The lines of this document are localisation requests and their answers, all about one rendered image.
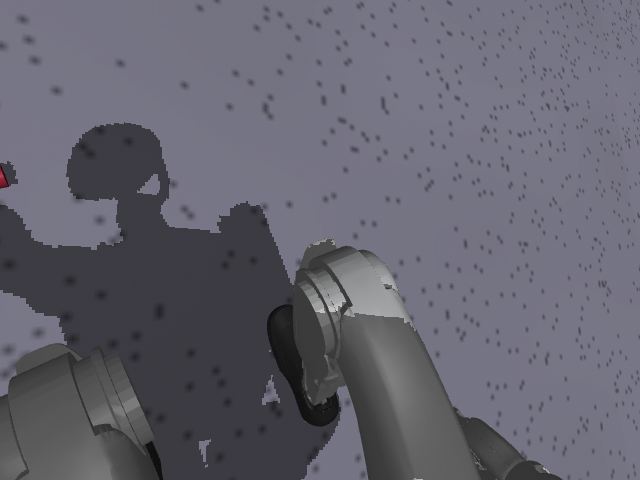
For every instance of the right robot hand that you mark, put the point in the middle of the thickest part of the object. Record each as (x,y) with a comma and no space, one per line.
(489,449)

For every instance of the bottle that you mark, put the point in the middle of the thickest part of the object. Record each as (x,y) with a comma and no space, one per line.
(3,180)

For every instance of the right robot foot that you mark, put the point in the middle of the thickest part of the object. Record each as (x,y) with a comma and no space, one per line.
(281,338)

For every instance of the right robot arm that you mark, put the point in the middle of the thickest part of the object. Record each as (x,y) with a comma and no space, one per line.
(530,470)

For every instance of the left robot foot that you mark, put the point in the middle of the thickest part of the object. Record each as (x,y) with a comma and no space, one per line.
(155,459)

